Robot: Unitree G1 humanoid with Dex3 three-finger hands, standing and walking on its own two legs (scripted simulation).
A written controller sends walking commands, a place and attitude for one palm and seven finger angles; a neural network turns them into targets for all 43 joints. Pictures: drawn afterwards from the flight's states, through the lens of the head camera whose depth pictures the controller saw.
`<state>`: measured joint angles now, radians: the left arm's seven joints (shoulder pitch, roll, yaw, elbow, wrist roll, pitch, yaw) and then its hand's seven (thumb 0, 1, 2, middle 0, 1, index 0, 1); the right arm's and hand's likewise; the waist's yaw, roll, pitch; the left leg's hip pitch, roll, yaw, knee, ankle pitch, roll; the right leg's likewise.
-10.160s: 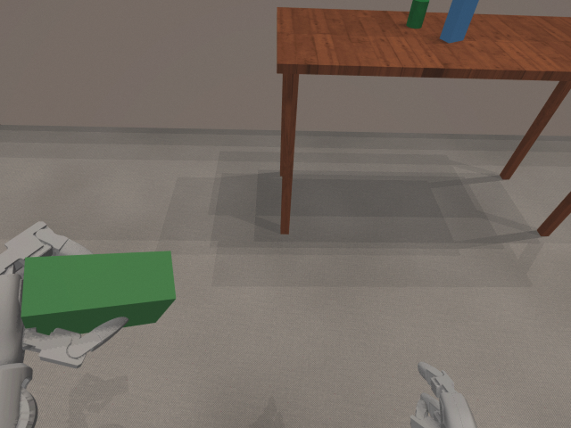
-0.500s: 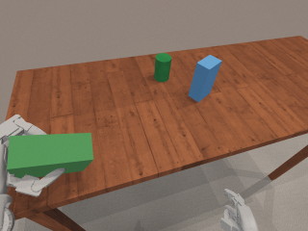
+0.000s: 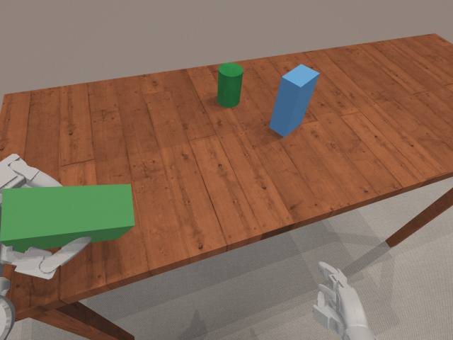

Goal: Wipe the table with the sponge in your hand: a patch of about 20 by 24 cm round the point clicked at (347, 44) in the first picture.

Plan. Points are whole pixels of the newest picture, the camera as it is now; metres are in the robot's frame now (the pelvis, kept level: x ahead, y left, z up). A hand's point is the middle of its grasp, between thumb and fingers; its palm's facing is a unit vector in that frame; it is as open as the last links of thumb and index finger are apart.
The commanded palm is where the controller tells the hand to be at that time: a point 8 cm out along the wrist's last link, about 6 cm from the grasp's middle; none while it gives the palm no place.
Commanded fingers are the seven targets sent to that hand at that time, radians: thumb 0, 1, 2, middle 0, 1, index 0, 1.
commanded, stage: shuffle to correct the standing spot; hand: left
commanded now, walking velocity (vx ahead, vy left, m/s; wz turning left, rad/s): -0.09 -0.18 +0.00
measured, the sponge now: (90, 217) +0.23 +0.21 +0.14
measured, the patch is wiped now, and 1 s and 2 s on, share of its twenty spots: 0.00 0.00 0.00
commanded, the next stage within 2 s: come to a stop and stand still in 0.18 s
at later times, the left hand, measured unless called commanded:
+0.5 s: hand (94, 230) +0.21 +0.19 +0.16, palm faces +0.37 -0.84 -0.39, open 9.5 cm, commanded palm +0.15 +0.23 +0.18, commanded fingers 0.00 0.10 1.30 -1.20 -1.60 -1.20 -1.60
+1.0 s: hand (47, 222) +0.21 +0.25 +0.16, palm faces +0.41 -0.84 -0.35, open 9.5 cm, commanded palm +0.16 +0.28 +0.18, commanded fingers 0.00 0.10 1.30 -1.20 -1.60 -1.20 -1.60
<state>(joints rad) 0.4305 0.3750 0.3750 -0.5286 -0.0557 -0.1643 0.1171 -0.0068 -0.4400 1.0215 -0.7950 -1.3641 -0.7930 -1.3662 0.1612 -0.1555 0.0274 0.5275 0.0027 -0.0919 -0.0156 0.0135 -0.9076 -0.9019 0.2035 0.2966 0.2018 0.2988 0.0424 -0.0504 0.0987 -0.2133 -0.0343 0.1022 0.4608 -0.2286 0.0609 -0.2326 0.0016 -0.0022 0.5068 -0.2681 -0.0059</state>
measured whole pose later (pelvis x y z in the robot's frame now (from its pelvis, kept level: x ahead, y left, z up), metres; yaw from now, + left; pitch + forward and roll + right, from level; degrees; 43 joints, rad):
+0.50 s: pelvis +0.00 -0.05 +0.00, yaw +1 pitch +0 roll -1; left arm 0.53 0.36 0.35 -0.55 -0.08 -0.14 0.16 -0.01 -0.44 1.02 -0.79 -1.37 -0.79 -1.37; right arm 0.23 -0.25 -0.02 0.59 0.03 -0.08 -0.06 0.02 -0.91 -0.90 0.20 0.30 0.20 0.30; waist -0.03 0.01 0.04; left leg -0.29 0.06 0.05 0.55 -0.26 -0.01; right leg -0.24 0.08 -0.08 0.45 -0.22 -0.08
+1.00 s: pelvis +0.01 +0.00 +0.01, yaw +1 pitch -1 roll -1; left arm 0.47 0.36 0.33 -0.52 -0.05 -0.12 0.14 -0.01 -0.44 1.03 -0.79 -1.37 -0.79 -1.37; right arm 0.17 -0.17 0.04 0.55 0.02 -0.06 -0.04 0.01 -0.91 -0.90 0.20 0.30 0.20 0.30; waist 0.02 -0.02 0.05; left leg -0.20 -0.01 0.07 0.43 -0.22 0.05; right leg -0.16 0.02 -0.06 0.37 -0.19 -0.01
